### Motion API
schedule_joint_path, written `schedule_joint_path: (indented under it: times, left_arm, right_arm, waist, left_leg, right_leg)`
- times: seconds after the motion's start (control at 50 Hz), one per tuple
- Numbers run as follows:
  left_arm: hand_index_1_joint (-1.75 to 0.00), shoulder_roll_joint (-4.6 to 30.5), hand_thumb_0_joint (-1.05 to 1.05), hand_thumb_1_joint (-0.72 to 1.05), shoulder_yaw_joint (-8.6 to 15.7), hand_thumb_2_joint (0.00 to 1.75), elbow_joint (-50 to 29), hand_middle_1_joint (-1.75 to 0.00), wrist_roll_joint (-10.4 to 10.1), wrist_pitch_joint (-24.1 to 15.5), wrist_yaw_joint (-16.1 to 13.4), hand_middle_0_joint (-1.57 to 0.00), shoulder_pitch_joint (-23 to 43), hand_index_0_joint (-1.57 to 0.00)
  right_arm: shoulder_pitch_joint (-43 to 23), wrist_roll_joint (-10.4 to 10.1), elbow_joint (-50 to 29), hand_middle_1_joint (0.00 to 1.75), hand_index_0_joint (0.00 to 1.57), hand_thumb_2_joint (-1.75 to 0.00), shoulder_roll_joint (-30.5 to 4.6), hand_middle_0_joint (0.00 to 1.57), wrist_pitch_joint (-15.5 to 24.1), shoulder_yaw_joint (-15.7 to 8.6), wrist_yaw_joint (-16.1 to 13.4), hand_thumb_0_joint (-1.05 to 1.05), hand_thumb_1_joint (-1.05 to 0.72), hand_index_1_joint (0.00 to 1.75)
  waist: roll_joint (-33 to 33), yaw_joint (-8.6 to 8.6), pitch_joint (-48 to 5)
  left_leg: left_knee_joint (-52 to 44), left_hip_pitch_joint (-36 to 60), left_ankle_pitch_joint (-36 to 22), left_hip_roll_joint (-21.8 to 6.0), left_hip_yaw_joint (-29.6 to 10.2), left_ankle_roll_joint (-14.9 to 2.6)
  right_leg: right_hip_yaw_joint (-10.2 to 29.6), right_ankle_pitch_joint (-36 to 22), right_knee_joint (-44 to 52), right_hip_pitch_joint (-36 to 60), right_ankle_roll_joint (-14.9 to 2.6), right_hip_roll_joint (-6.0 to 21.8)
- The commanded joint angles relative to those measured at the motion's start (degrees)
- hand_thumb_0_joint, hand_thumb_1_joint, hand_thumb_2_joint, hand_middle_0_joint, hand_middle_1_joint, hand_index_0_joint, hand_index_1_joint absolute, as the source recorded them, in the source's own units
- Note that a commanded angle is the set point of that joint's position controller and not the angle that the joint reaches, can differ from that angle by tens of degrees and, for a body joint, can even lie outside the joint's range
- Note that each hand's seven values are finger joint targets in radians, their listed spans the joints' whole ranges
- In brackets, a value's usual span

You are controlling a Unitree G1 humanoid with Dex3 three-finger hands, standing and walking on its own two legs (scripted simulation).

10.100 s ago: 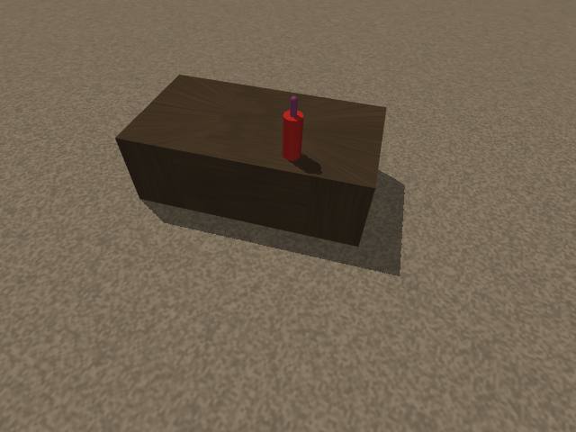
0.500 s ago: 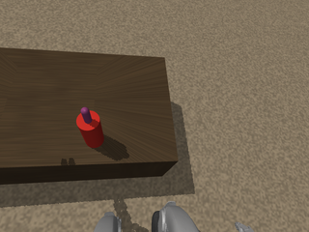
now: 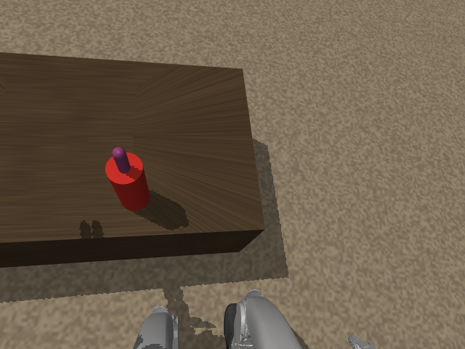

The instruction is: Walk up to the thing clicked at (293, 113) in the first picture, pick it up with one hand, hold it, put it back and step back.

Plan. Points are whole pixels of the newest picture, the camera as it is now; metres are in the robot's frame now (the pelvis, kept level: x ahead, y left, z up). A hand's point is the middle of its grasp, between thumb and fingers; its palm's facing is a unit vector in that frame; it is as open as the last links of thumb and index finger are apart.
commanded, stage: go down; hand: left
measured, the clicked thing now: (128, 178) +0.48 +0.17 -0.20
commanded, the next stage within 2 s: none
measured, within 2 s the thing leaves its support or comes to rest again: neither
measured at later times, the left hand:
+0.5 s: hand out of the picture +0.43 +0.38 +0.03, palm faces +0.17 -0.98 -0.03, open 17.2 cm
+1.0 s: hand out of the picture +0.44 +0.39 +0.04, palm faces +0.17 -0.99 -0.02, open 17.2 cm
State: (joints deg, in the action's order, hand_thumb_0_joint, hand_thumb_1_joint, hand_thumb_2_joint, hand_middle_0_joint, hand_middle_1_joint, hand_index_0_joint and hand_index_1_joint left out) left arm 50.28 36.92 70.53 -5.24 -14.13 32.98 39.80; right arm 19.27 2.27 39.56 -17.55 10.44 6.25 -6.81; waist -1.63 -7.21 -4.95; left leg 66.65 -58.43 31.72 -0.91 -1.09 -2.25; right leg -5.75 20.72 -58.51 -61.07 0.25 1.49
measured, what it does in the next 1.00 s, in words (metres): stands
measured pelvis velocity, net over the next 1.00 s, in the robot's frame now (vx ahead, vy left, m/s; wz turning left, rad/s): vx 0.00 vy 0.00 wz -0.01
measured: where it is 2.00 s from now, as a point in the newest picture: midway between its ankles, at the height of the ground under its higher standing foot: outside the picture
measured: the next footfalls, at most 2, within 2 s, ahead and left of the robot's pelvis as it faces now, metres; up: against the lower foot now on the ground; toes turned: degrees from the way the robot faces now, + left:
none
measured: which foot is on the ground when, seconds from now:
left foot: down 0.00-1.00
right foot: down 0.00-1.00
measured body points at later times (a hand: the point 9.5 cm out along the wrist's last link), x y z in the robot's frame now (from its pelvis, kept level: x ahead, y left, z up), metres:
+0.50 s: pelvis +0.00 +0.00 -0.01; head +0.16 +0.06 +0.40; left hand +0.42 +0.44 +0.04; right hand +0.05 -0.27 -0.10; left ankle -0.01 +0.09 -0.65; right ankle +0.06 -0.14 -0.65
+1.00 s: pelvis +0.00 +0.00 -0.01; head +0.17 +0.06 +0.40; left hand +0.43 +0.44 +0.04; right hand +0.05 -0.27 -0.10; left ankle -0.01 +0.09 -0.65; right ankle +0.06 -0.14 -0.65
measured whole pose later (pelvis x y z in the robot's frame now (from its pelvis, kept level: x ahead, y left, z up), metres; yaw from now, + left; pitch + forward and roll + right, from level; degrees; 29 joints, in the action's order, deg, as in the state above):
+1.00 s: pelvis +0.00 +0.00 -0.01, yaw +0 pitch +26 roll -5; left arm 54.4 39.2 72.2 -6.9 -15.7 35.5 44.5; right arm 19.3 2.2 38.6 -17.8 9.5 7.8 -6.4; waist -1.2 -8.7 -5.1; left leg 70.2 -63.3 33.0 -1.1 -1.7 -2.5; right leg -6.2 21.5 -61.2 -65.5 0.4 1.3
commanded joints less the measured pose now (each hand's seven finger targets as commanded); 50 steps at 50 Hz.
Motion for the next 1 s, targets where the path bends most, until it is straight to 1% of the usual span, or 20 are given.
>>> schedule_joint_path:
  times: [0.0,0.02,0.04,0.12,0.18,0.24,0.36,0.44,0.46,0.5,0.52,0.58,0.66,0.76,0.8,0.86,0.9,0.92,0.94,0.98]
  left_arm:
    - [-0.05,23.76,0.00,-0.49,3.13,0.09,-13.38,-0.02,-2.11,-4.07,0.33,-0.06,18.43,-0.03]
    - [-0.05,23.49,0.00,-0.50,2.91,0.09,-9.57,-0.02,-1.90,-3.90,0.51,-0.06,16.50,-0.03]
    - [-0.04,22.45,0.00,-0.49,2.26,0.09,-10.07,-0.02,-1.94,-3.95,0.65,-0.06,16.83,-0.03]
    - [-0.05,24.33,0.00,-0.47,2.94,0.09,-10.31,-0.03,-1.86,-4.10,0.78,-0.06,17.80,-0.03]
    - [-0.05,24.88,0.00,-0.47,3.23,0.09,-10.12,-0.03,-2.06,-4.31,0.88,-0.06,18.25,-0.03]
    - [-0.05,25.22,0.00,-0.48,3.46,0.09,-10.04,-0.03,-2.25,-4.46,1.29,-0.06,18.98,-0.03]
    - [-0.06,26.62,0.00,-0.46,3.79,0.11,-9.35,-0.03,-1.90,-4.90,1.73,-0.06,20.09,-0.03]
    - [-0.06,26.59,0.00,-0.45,3.89,0.12,-7.35,-0.03,-1.95,-4.68,2.07,-0.05,19.07,-0.02]
    - [-0.06,27.37,0.00,-0.45,3.88,0.12,-10.24,-0.03,-2.04,-4.89,2.20,-0.05,20.80,-0.02]
    - [-0.07,28.25,0.00,-0.45,4.17,0.11,-9.54,-0.04,-2.03,-4.94,2.03,-0.05,21.24,-0.02]
    - [-0.06,27.53,0.00,-0.46,4.06,0.12,-9.29,-0.03,-2.28,-4.97,2.17,-0.05,21.29,-0.02]
    - [-0.06,27.04,0.00,-0.45,3.70,0.11,-10.46,-0.03,-2.43,-4.97,2.34,-0.05,22.03,-0.02]
    - [-0.06,26.89,0.00,-0.46,3.80,0.11,-10.38,-0.04,-2.76,-4.65,2.31,-0.05,22.50,-0.02]
    - [-0.07,27.31,0.00,-0.46,4.08,0.11,-8.88,-0.04,-2.50,-4.50,1.85,-0.05,21.63,-0.02]
    - [-0.06,28.51,0.00,-0.47,4.42,0.10,-10.14,-0.04,-2.62,-4.75,1.77,-0.05,21.99,-0.03]
    - [-0.06,27.85,0.00,-0.44,5.09,0.11,-9.53,-0.03,-2.96,-4.95,2.19,-0.05,20.18,-0.02]
    - [-0.06,25.79,0.00,-0.45,4.49,0.11,-7.52,-0.04,-3.27,-4.87,2.51,-0.05,18.03,-0.02]
    - [-0.06,26.63,0.00,-0.46,4.73,0.11,-10.99,-0.03,-3.37,-5.22,2.69,-0.05,19.79,-0.02]
    - [-0.06,26.38,0.00,-0.44,4.74,0.11,-9.90,-0.04,-3.52,-5.38,2.90,-0.05,19.30,-0.02]
    - [-0.06,25.77,0.00,-0.45,4.20,0.11,-11.26,-0.04,-3.88,-5.60,3.09,-0.05,20.47,-0.02]
  right_arm:
    - [9.37,-0.53,-2.32,0.30,0.20,-0.90,-12.59,0.20,1.43,-4.37,-1.15,0.00,-0.89,0.30]
    - [9.04,-0.53,-1.96,0.30,0.20,-0.90,-12.59,0.20,1.43,-4.23,-1.15,0.00,-0.88,0.30]
    - [9.06,-0.41,-2.09,0.30,0.20,-0.90,-12.86,0.20,1.40,-4.40,-1.13,0.00,-0.88,0.30]
    - [8.97,-0.63,-2.43,0.30,0.20,-0.90,-12.63,0.20,1.12,-4.00,-1.17,0.00,-0.88,0.30]
    - [9.21,-0.57,-2.51,0.30,0.20,-0.90,-12.76,0.20,1.13,-3.83,-1.00,0.00,-0.88,0.30]
    - [9.67,-0.43,-2.11,0.30,0.20,-0.90,-13.09,0.20,1.13,-3.78,-1.04,0.00,-0.88,0.30]
    - [9.63,-0.25,-1.97,0.30,0.20,-0.90,-12.69,0.20,0.90,-3.26,-1.00,0.00,-0.88,0.30]
    - [10.14,-0.08,-1.66,0.30,0.20,-0.90,-13.15,0.20,0.84,-3.13,-0.99,0.00,-0.88,0.30]
    - [10.07,-0.07,-1.89,0.30,0.20,-0.90,-13.00,0.20,0.75,-3.08,-0.87,0.00,-0.88,0.30]
    - [9.74,-0.40,-2.02,0.30,0.20,-0.90,-13.13,0.20,0.75,-3.28,-0.87,0.00,-0.88,0.30]
    - [9.92,-0.24,-2.01,0.30,0.20,-0.90,-12.96,0.20,0.71,-3.03,-0.78,0.00,-0.88,0.30]
    - [9.68,-0.51,-2.38,0.30,0.20,-0.90,-13.35,0.20,0.69,-3.47,-0.90,0.00,-0.88,0.30]
    - [10.73,-0.38,-2.15,0.30,0.20,-0.90,-13.24,0.20,0.51,-3.16,-0.88,0.00,-0.88,0.30]
    - [10.05,-0.59,-2.38,0.30,0.20,-0.90,-12.68,0.20,0.36,-2.98,-1.01,0.00,-0.88,0.30]
    - [9.69,-0.67,-2.45,0.30,0.20,-0.90,-12.89,0.20,0.34,-2.91,-0.95,0.00,-0.88,0.30]
    - [10.16,-0.62,-2.31,0.30,0.20,-0.90,-12.94,0.20,0.18,-2.93,-0.92,0.00,-0.88,0.30]
    - [9.90,-0.59,-2.42,0.30,0.20,-0.90,-12.79,0.20,0.20,-2.82,-0.87,0.00,-0.88,0.30]
    - [10.14,-0.56,-2.51,0.30,0.20,-0.90,-13.05,0.20,0.18,-3.04,-0.75,0.00,-0.89,0.30]
    - [10.00,-0.48,-2.43,0.30,0.20,-0.90,-12.79,0.20,0.13,-2.82,-0.81,0.00,-0.89,0.30]
    - [10.20,-0.52,-2.33,0.30,0.20,-0.90,-12.88,0.20,0.18,-3.09,-0.79,0.00,-0.88,0.30]
  waist:
    - [14.74,1.88,-28.06]
    - [15.29,1.49,-25.86]
    - [14.95,1.57,-25.87]
    - [14.54,1.74,-25.51]
    - [14.12,1.52,-26.58]
    - [14.79,1.19,-28.39]
    - [15.62,0.96,-28.56]
    - [16.15,0.75,-27.86]
    - [16.46,1.04,-29.10]
    - [16.98,1.39,-27.06]
    - [17.31,0.83,-28.54]
    - [16.61,0.54,-28.80]
    - [15.44,0.17,-30.54]
    - [15.05,0.63,-28.09]
    - [16.28,1.22,-27.91]
    - [16.26,1.19,-28.98]
    - [15.38,0.93,-27.69]
    - [16.11,1.37,-28.86]
    - [16.02,0.88,-29.34]
    - [15.90,0.74,-29.14]
  left_leg:
    - [-9.25,19.19,-28.46,-0.44,-4.44,2.91]
    - [-9.13,19.04,-28.26,-0.71,-4.82,3.11]
    - [-9.13,19.70,-28.90,-0.90,-5.31,3.27]
    - [-9.21,16.21,-24.50,-0.41,-4.54,2.85]
    - [-8.73,16.75,-25.71,-0.48,-4.67,2.82]
    - [-7.58,19.11,-29.97,-0.66,-5.09,3.10]
    - [-6.55,17.03,-29.50,-0.12,-4.20,2.73]
    - [-5.98,18.42,-32.37,-0.60,-5.31,3.26]
    - [-5.90,18.58,-31.92,-0.44,-4.91,3.04]
    - [-6.82,16.94,-28.14,-0.49,-5.32,3.20]
    - [-6.43,17.46,-29.77,-0.50,-5.25,3.28]
    - [-7.22,18.48,-27.83,-0.83,-5.89,3.31]
    - [-6.10,18.35,-31.12,-0.54,-5.43,3.04]
    - [-6.65,14.63,-26.00,-0.18,-4.81,2.69]
    - [-7.02,16.33,-26.42,-0.42,-5.17,2.95]
    - [-6.32,18.46,-31.20,-0.57,-5.58,3.25]
    - [-5.95,18.32,-32.64,-0.66,-5.70,3.27]
    - [-6.06,19.15,-33.43,-0.70,-5.81,3.34]
    - [-5.37,19.02,-34.14,-0.64,-5.52,3.24]
    - [-5.75,18.23,-32.85,-0.51,-5.34,3.10]
  right_leg:
    - [2.89,-10.75,2.81,13.53,-3.10,-1.29]
    - [2.53,-9.92,2.64,11.22,-3.11,-1.37]
    - [2.23,-9.50,2.33,9.78,-3.19,-1.52]
    - [2.81,-8.39,2.55,11.76,-3.07,-1.30]
    - [2.73,-8.89,2.15,11.86,-3.02,-1.40]
    - [2.38,-10.76,1.65,10.24,-3.01,-1.52]
    - [3.06,-11.75,1.32,11.66,-2.94,-1.17]
    - [2.16,-11.70,0.58,8.14,-3.16,-1.53]
    - [2.62,-11.93,0.83,9.16,-3.06,-1.43]
    - [2.54,-9.24,0.64,8.31,-3.25,-1.51]
    - [2.41,-10.56,0.44,9.02,-3.17,-1.37]
    - [2.17,-9.14,0.51,8.16,-3.16,-1.60]
    - [2.36,-11.74,0.65,10.17,-3.05,-1.53]
    - [2.78,-9.72,0.83,10.94,-2.97,-1.42]
    - [2.58,-9.08,0.75,9.54,-3.00,-1.51]
    - [2.03,-11.19,0.59,8.93,-3.17,-1.72]
    - [1.85,-11.87,0.26,8.34,-3.19,-1.78]
    - [1.92,-11.79,0.18,8.07,-3.32,-1.77]
    - [2.13,-12.71,0.21,8.56,-3.14,-1.69]
    - [2.38,-12.51,0.26,9.42,-3.14,-1.57]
